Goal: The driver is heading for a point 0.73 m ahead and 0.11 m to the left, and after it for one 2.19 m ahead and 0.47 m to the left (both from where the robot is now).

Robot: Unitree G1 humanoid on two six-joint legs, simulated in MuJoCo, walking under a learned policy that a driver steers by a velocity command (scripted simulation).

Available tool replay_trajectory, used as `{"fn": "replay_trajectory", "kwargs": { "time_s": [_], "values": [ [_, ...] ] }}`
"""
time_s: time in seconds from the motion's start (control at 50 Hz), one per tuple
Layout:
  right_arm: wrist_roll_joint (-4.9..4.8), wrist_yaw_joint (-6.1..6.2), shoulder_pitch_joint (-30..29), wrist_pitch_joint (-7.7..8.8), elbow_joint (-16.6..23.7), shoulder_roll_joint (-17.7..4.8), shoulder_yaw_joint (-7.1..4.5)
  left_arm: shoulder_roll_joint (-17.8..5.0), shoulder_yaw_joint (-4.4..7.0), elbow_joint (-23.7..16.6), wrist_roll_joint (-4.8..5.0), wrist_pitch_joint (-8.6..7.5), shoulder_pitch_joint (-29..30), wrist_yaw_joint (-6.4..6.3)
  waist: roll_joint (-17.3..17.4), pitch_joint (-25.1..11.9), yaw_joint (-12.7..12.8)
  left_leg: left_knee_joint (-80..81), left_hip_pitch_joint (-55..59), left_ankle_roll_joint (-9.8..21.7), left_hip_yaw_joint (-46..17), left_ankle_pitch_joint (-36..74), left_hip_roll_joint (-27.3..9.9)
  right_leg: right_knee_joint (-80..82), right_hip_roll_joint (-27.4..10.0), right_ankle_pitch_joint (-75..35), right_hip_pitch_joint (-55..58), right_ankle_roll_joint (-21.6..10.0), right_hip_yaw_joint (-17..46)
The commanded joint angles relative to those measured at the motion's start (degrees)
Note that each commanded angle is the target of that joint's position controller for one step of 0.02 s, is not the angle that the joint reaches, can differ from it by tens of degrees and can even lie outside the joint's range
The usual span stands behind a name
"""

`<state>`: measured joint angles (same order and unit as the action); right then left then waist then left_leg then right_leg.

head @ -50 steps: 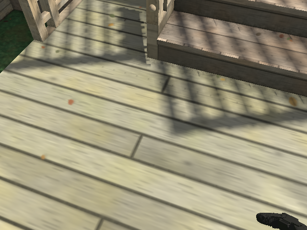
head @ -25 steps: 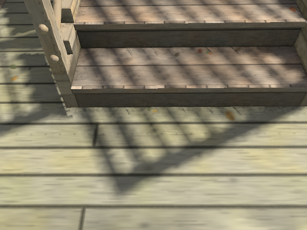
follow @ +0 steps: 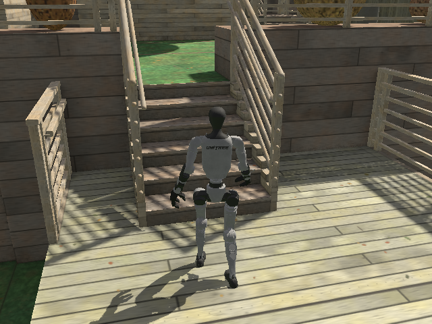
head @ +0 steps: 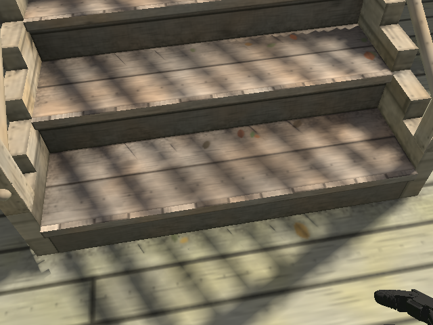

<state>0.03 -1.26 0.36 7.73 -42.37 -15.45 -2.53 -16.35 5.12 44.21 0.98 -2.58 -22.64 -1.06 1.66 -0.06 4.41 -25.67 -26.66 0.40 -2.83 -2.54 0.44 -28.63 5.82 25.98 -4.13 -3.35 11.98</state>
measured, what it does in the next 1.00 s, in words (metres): walks ahead: right foot, then left foot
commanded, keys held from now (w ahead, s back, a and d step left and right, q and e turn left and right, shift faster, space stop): w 0.12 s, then no key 0.46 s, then q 0.42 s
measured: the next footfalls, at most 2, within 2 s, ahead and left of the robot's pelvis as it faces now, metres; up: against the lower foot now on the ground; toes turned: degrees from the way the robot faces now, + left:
right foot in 0.44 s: +0.34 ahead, -0.13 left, +0.00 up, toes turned -3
left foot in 0.74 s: +0.29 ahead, +0.12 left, +0.00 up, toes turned +0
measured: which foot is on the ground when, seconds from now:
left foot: down 0.00-0.46, up 0.48-0.72, down 0.74-1.00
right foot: down 0.00-0.02, up 0.04-0.42, down 0.44-0.78, up 0.80-1.00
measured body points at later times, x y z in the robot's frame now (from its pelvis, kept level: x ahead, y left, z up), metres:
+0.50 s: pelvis +0.21 -0.01 +0.01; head +0.24 -0.03 +0.46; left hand +0.44 +0.21 -0.07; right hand +0.24 -0.29 -0.13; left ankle +0.13 +0.13 -0.71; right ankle +0.30 -0.12 -0.73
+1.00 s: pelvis +0.25 -0.02 +0.01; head +0.28 -0.01 +0.46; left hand +0.38 +0.28 -0.09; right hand +0.38 -0.31 -0.10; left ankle +0.25 +0.12 -0.72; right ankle +0.26 -0.13 -0.71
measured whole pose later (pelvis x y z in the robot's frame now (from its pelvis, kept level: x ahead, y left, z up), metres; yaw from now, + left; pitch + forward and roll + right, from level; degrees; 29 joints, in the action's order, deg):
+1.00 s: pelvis +0.25 -0.02 +0.01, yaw +7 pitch +2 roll -1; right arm -1.5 2.6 10.5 -0.9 -47.3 -18.5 -4.5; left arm -17.2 4.1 44.3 0.6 -0.7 -6.3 -2.2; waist 1.3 2.4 -1.8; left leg -29.1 -17.7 -1.5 -7.9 -13.1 0.0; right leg -37.4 3.4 21.5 -19.6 1.4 1.2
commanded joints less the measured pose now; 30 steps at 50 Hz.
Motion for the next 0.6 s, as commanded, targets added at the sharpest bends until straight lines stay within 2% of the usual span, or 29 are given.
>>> {"fn": "replay_trajectory", "kwargs": {
  "time_s": [0.02, 0.04, 0.06, 0.08, 0.1, 0.12, 0.14, 0.16, 0.2, 0.24, 0.28, 0.34, 0.38, 0.4, 0.42, 0.44, 0.46, 0.48, 0.5, 0.52, 0.54, 0.56, 0.58, 0.6],
  "values": [
    [1.78, 0.63, 19.7, 0.93, -0.5, -15.4, -5.06, -0.2, -0.93, -4.7, -0.17, -1.19, -3.5, 0.03, 5.0, -18.5, -8.4, -0.3, 43.0, 13.1, -23.6, -4.9, -18.2, -29.5, -2.1, -14.0, -23.4, 0.4, -0.5],
    [0.32, -0.05, 23.5, 0.12, -3.3, -14.3, -5.21, -1.5, -1.25, -4.2, 1.12, -1.60, -7.3, 0.05, 17.3, -20.4, -8.1, 7.6, 48.9, 17.5, -43.5, -20.1, -24.4, -41.8, -0.7, 7.7, -36.8, 1.9, -2.1],
    [-0.70, -0.11, 20.5, -0.14, -2.1, -9.5, -3.91, -6.7, -0.21, -3.9, 1.66, -1.65, -2.8, 0.07, 9.3, -12.0, -9.3, 9.7, 42.8, 15.1, -39.7, -29.2, -22.4, -46.5, -3.9, 4.4, -41.7, 1.8, 0.0],
    [-0.45, 0.03, 16.8, -0.73, -1.3, -7.4, -3.14, -7.6, -0.08, -5.2, 0.96, -1.54, 3.4, 0.08, 4.0, -5.9, -9.3, 10.0, 35.0, 12.8, -31.0, -26.1, -20.0, -46.5, -6.1, -0.1, -41.8, 1.6, -2.4],
    [0.16, 0.01, 14.0, -1.05, -1.1, -6.4, -2.60, -6.9, -0.17, -6.2, -0.13, -1.64, 7.0, 0.18, 1.4, -1.4, -8.1, 11.6, 27.2, 12.3, -25.1, -19.2, -17.7, -43.3, -7.8, -3.4, -40.2, 1.4, -3.6],
    [0.59, 0.09, 12.5, -1.04, -1.2, -5.3, -2.13, -6.1, -0.08, -6.7, -0.64, -1.70, 7.8, 0.35, 2.0, -0.1, -6.5, 12.8, 22.7, 11.8, -21.0, -13.8, -15.8, -39.6, -9.8, -5.8, -37.7, 1.2, -3.9],
    [0.87, 0.11, 11.6, -0.93, -1.4, -4.9, -1.85, -5.0, -0.22, -6.6, -0.55, -1.61, 7.3, 0.45, 3.0, 0.7, -5.2, 13.6, 19.4, 11.4, -17.4, -5.5, -14.2, -37.2, -10.5, -6.7, -34.5, 1.4, -4.9],
    [0.71, 0.05, 11.6, -0.73, -1.8, -4.7, -1.72, -3.7, -0.47, -6.3, -0.54, -1.45, 6.3, 0.43, 3.7, 0.2, -4.4, 13.5, 18.1, 11.7, -14.0, 5.2, -13.4, -35.0, -10.5, -6.3, -32.6, 2.0, -6.2],
    [0.47, 0.17, 12.2, -0.43, -3.0, -6.6, -2.04, -1.9, -1.10, -6.9, -1.04, -1.34, 6.8, 0.22, 3.4, -0.8, -3.7, 12.6, 17.2, 12.8, -8.2, 25.5, -13.3, -28.6, -10.2, -7.5, -31.0, 3.5, -8.2],
    [0.10, 0.63, 12.2, -0.95, -3.6, -8.3, -2.41, -0.5, -1.83, -7.5, -1.33, -1.40, 8.6, 0.38, 3.4, -2.7, -4.0, 12.2, 16.6, 12.1, -3.3, 32.1, -12.1, -20.6, -9.8, -13.9, -27.5, 4.2, -9.7],
    [-0.33, 1.06, 13.2, -1.74, -4.4, -8.9, -2.42, -0.4, -2.04, -7.5, -0.98, -1.37, 11.2, 0.80, 4.0, -4.0, -5.1, 12.1, 16.2, 10.6, -0.1, 30.8, -10.5, -13.5, -8.4, -21.8, -23.0, 4.4, -11.1],
    [-0.72, 1.27, 15.5, -2.74, -5.8, -9.0, -2.14, -1.6, -1.74, -8.6, -0.87, -1.16, 15.6, 1.27, 4.5, -3.9, -6.7, 10.2, 19.0, 9.5, -0.4, 25.5, -11.0, -6.5, -7.2, -25.6, -20.8, 3.8, -10.7],
    [-1.12, 1.41, 15.1, -3.18, -6.3, -9.4, -2.11, -2.7, -1.33, -9.3, -1.07, -1.45, 16.3, 1.57, 4.9, -3.9, -5.9, 7.3, 20.4, 8.5, -1.7, 22.3, -12.0, -2.4, -6.8, -25.0, -18.7, 2.4, -10.2],
    [-1.43, 1.48, 14.2, -3.37, -6.3, -9.3, -2.01, -3.1, -1.03, -8.8, -1.35, -1.64, 14.9, 1.63, 4.3, -4.2, -4.6, 4.8, 20.3, 7.4, -1.7, 19.9, -11.4, 1.8, -6.2, -27.3, -15.5, 1.4, -10.7],
    [-1.29, 1.65, 15.2, -3.44, -6.8, -8.5, -1.69, -4.9, -0.46, -8.0, -1.54, -1.79, 13.2, 1.05, 3.4, -4.7, -4.1, 1.2, 20.2, 5.6, -1.5, 17.9, -9.1, 6.0, -5.9, -30.0, -11.1, 0.4, -11.1],
    [-0.11, 1.67, 17.0, -2.92, -6.6, -7.0, -1.05, -8.0, 0.29, -7.9, -2.12, -1.97, 10.9, 0.28, -0.1, -7.9, -4.0, -4.2, 16.5, 2.9, 0.1, 12.0, -6.2, 4.6, -11.1, -48.0, -2.5, -1.5, -6.7],
    [1.28, 1.42, 22.4, -2.17, -6.7, -3.3, 0.34, -10.5, 0.50, -8.4, -3.24, -1.36, 8.9, -0.32, -8.8, -13.8, -5.9, -13.8, 4.6, -0.4, 2.5, -8.4, -2.1, -0.8, -21.5, -67.2, 12.2, -8.5, 3.3],
    [1.10, 1.44, 22.1, -2.52, -6.9, -2.5, 1.20, -7.2, -0.21, -7.7, -3.22, -0.45, 7.0, -0.41, -14.7, -17.7, -3.9, -23.2, -0.3, -2.8, 1.2, -31.6, -1.0, 1.5, -27.7, -67.1, 14.3, -14.9, 11.2],
    [0.20, 1.43, 19.2, -3.52, -6.6, -5.6, 0.51, -4.0, -1.18, -6.9, -2.39, -0.08, 6.7, 0.02, -12.0, -16.1, -3.1, -27.2, -2.6, -3.7, -0.8, -37.4, -2.2, 3.7, -26.3, -57.0, 11.4, -14.5, 12.0],
    [-0.09, 1.67, 17.0, -4.62, -6.4, -6.6, 0.14, -3.8, -1.37, -6.8, -1.85, 0.08, 9.0, 0.25, -9.4, -12.8, -3.5, -29.3, -4.2, -4.2, -0.9, -36.2, -3.4, 5.3, -24.4, -48.1, 7.8, -12.3, 10.3],
    [0.18, 2.15, 15.8, -5.79, -6.6, -6.7, -0.03, -4.6, -1.31, -7.0, -1.65, 0.17, 11.8, 0.31, -7.8, -10.0, -4.3, -28.4, -3.7, -4.8, -0.8, -33.9, -4.2, 7.3, -23.2, -41.6, 2.6, -10.9, 8.5],
    [0.54, 2.71, 15.6, -6.93, -6.7, -6.5, -0.05, -5.5, -1.15, -7.3, -1.69, 0.29, 15.4, 0.25, -7.9, -7.9, -5.8, -25.8, -0.3, -5.3, -0.9, -30.8, -4.9, 9.3, -21.9, -36.7, -3.8, -9.7, 6.3],
    [0.59, 3.14, 16.2, -7.72, -7.1, -5.7, 0.15, -6.1, -0.97, -7.4, -2.15, 0.51, 18.1, 0.16, -9.1, -6.8, -7.1, -22.6, 4.2, -5.7, 0.1, -27.8, -4.5, 10.9, -20.0, -33.2, -9.6, -8.8, 3.6],
    [0.57, 3.42, 17.5, -8.17, -8.1, -4.4, 0.48, -5.5, -1.11, -7.1, -2.60, 0.64, 19.8, 0.03, -9.6, -6.8, -7.8, -19.7, 8.6, -5.8, 1.2, -24.3, -3.9, 11.7, -18.6, -30.6, -13.1, -8.3, 0.3]
  ]
}}
Velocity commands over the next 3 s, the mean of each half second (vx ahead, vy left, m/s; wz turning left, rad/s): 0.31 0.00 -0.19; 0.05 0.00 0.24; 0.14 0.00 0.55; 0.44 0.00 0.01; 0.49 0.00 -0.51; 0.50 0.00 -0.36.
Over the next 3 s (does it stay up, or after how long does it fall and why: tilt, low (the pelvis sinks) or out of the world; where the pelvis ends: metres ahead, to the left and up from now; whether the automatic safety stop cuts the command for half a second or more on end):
stays up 0.94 0.25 0.18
